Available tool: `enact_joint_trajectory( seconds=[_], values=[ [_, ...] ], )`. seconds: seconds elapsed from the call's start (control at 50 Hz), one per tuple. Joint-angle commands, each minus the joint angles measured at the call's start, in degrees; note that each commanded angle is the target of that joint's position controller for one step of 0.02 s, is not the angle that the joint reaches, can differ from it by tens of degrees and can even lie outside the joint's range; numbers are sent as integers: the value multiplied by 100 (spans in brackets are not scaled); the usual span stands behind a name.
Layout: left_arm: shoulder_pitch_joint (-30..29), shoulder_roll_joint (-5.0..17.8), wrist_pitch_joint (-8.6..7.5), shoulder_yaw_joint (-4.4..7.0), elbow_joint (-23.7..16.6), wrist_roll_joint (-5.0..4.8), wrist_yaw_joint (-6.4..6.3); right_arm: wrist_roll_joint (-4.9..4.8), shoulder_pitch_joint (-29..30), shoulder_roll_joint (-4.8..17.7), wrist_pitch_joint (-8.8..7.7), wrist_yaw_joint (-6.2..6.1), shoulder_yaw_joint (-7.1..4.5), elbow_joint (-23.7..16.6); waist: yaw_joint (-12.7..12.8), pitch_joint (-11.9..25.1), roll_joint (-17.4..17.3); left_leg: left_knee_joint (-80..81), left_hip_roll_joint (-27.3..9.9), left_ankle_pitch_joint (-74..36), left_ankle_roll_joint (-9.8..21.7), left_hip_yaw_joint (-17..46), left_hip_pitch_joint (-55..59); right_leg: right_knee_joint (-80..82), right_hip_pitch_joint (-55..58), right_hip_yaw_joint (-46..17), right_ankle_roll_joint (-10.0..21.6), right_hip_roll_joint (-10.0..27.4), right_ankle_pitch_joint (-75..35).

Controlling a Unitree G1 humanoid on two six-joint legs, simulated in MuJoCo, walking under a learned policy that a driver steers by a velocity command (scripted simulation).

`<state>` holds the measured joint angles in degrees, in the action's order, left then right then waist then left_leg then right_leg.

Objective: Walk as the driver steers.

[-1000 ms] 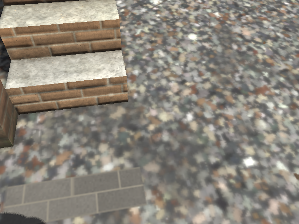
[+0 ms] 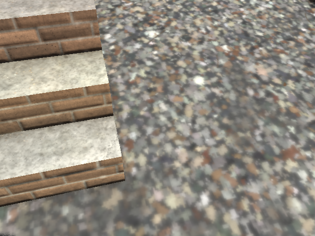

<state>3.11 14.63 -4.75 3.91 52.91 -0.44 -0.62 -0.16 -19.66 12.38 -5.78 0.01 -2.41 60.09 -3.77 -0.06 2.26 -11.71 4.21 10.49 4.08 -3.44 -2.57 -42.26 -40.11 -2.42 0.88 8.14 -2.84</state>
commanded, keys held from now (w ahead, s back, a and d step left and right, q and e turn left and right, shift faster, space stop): w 0.24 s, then w+q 0.76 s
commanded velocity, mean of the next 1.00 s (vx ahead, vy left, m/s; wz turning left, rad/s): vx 0.50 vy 0.00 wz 0.32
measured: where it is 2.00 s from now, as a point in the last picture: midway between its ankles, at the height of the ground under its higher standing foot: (96, 145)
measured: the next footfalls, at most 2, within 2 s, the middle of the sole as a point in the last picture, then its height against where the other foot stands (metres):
right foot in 0.20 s outside the picture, level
left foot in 0.74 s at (134, 228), level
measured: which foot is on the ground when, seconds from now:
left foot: down 0.00-0.22, up 0.24-0.72, down 0.74-1.00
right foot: up 0.00-0.18, down 0.20-0.74, up 0.76-1.00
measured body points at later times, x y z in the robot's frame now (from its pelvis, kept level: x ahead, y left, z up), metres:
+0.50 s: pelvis +0.30 -0.07 +0.00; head +0.31 -0.07 +0.45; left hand +0.31 +0.19 -0.14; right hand +0.44 -0.33 -0.13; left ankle +0.41 +0.12 -0.67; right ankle +0.27 -0.15 -0.75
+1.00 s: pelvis +0.56 +0.01 +0.00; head +0.59 +0.05 +0.45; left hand +0.69 +0.32 -0.09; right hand +0.71 -0.23 -0.12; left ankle +0.51 +0.07 -0.75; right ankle +0.74 -0.11 -0.69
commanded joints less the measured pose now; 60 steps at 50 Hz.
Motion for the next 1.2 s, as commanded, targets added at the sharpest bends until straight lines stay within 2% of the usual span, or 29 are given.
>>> enact_joint_trajectory(
  seconds=[0.02,0.14,0.18,0.2,0.22,0.24,0.26,0.28,0.3,0.34,0.4,0.6,0.62,0.68,0.72,0.74,0.76,0.78,0.8,0.82,0.84,0.9,0.96,1.04,1.12,1.14,1.16,1.18,1.2],
  values=[
    [-659,156,-63,-31,-398,-36,81,-59,-86,927,-52,-63,-159,-225,-2,-406,-480,618,-1486,-805,731,738,-315,726,212,233,-35,-203,-464],
    [-1051,355,-168,-47,-709,-86,311,-68,-391,1055,153,-95,-242,-74,89,-387,-642,-182,-1957,-2016,591,779,877,1377,310,313,280,-427,566],
    [17,684,-187,123,-433,-70,302,-63,-120,1115,204,-94,-254,-161,714,279,-781,-1380,-1732,-3876,405,528,743,1530,1901,605,523,-799,700],
    [1142,1017,-183,273,-106,-40,255,-21,-62,943,203,-87,-182,-255,1150,995,-667,-2681,-1442,-3658,229,317,-59,1325,3586,323,779,-570,558],
    [2054,1570,-149,412,59,98,202,27,-546,459,119,-33,-29,-395,1087,1949,467,-4965,-676,-1518,-180,-11,-2377,1356,6013,-1963,1567,923,1137],
    [2168,1344,-109,315,91,51,193,-34,-624,298,-52,15,48,-326,1041,2449,1258,-6266,-53,2085,-263,653,-3547,2344,6621,-4004,2009,1547,1597],
    [1731,941,-111,189,15,6,171,-214,-189,838,-170,39,-96,-400,1069,1738,869,-6818,-432,1963,-116,1092,-4158,2442,6111,-3298,1698,1357,1780],
    [1227,695,-124,116,-129,10,149,-300,231,971,-212,26,-125,-509,940,1104,493,-6732,-761,1458,-26,932,-4196,2543,5216,-2318,1475,1183,1389],
    [806,522,-169,53,-180,59,171,-250,446,914,-186,-28,-145,-537,738,658,33,-6326,-1018,988,-40,834,-3937,2785,4291,-1687,1333,987,939],
    [527,259,-249,-33,-118,139,214,-164,301,709,9,-83,-199,-494,376,299,176,-5788,-1278,550,-44,948,-3279,3181,3309,-913,1112,689,622],
    [677,478,-289,22,42,155,169,-156,301,486,187,-89,-189,-555,227,26,170,-5391,-1298,157,-115,982,-3389,3470,2944,-193,1109,578,-2],
    [1304,866,-104,96,183,55,-80,-64,2057,398,180,184,-86,-1321,722,-397,-103,-2617,-1005,-1309,-151,294,-3746,3442,4100,1110,826,593,-774],
    [1470,784,-9,71,229,69,-81,-33,1733,296,267,175,-54,-1240,651,-169,114,-3030,-852,-778,-102,17,-3512,3093,4400,1166,869,692,-1369],
    [1131,989,119,116,8,-9,-122,-42,1341,644,359,242,-194,-1357,177,56,317,-3025,-392,265,209,-316,-2593,1821,4429,1444,651,757,-4122],
    [627,1195,146,161,-228,-94,-103,-50,-217,1061,364,188,-470,-991,-701,755,220,-1864,-67,-362,531,-285,-537,-319,3789,1537,324,410,-4029],
    [767,808,50,65,-379,103,-86,-105,-496,1756,355,79,-653,-904,-549,773,-1012,-1636,-993,-909,846,1321,601,-2155,2229,1434,88,-49,-128],
    [1202,115,-196,-135,-656,136,0,-2,-176,2096,253,75,-637,-1192,152,1313,-2005,-1190,-2305,-1392,2151,4531,2074,-4026,-71,582,-213,-1260,3813],
    [664,552,-421,-61,-748,-60,99,-13,-403,1580,180,119,-512,-1164,-263,1533,-1154,-613,-2307,-857,2169,4651,2120,-4187,-632,-364,-86,-1005,3591],
    [367,678,-509,-26,-917,-210,140,-50,-157,1211,121,110,-437,-1212,-142,923,-824,-546,-2100,-604,1914,3849,1608,-3758,-882,-335,55,-708,3010],
    [326,669,-494,-11,-877,-105,104,-93,320,1052,99,120,-391,-1314,146,490,-206,-476,-1857,-831,1618,3264,772,-3180,-573,-289,41,-435,2557],
    [261,738,-419,42,-887,76,49,-103,623,879,102,93,-334,-1417,296,326,-111,-360,-1714,-1348,1466,2858,181,-2751,-178,-243,-49,-323,2322],
    [198,543,-237,35,-1089,194,14,-61,796,1054,86,-68,-335,-1536,568,170,-181,-153,-1341,-2699,1311,2071,-924,-1727,703,6,-328,-384,1892],
    [-359,110,-151,-104,-1305,131,-35,-74,686,1176,170,-193,-379,-1644,418,190,-408,-526,-794,-3306,928,1318,-1443,-175,1359,421,-505,-857,1027],
    [-871,229,-26,-75,-1663,1,-114,-93,351,1089,200,-222,-349,-1666,161,428,-946,-928,-877,-2716,523,1801,-1155,976,1731,294,-430,-1185,294],
    [-151,613,-186,100,-1676,83,-70,-154,857,860,169,-269,-280,-2035,734,882,-1053,-2267,-890,-3541,244,2307,-330,2145,2519,161,87,-966,-259],
    [356,774,-259,161,-1654,219,-60,-98,1127,677,118,-224,-205,-2250,993,1382,-870,-3258,-622,-3235,52,2189,-861,2047,3782,-132,338,-513,-1051],
    [970,1143,-216,227,-1649,317,-86,120,680,227,127,-219,-48,-2380,865,2098,434,-5108,3,499,-271,1530,-2261,1592,5501,-1659,763,984,-3253],
    [986,1102,-146,220,-1607,390,-25,-134,-341,498,126,-183,-74,-2359,374,2493,1927,-6634,177,2968,-443,1301,-3570,1935,5931,-3493,1839,2034,-2293],
    [768,617,-61,154,-1699,263,-25,-214,-222,959,232,-174,-191,-2134,470,1752,950,-7723,-301,2450,-569,1154,-4355,2124,5284,-3148,1810,1738,184]
  ],
)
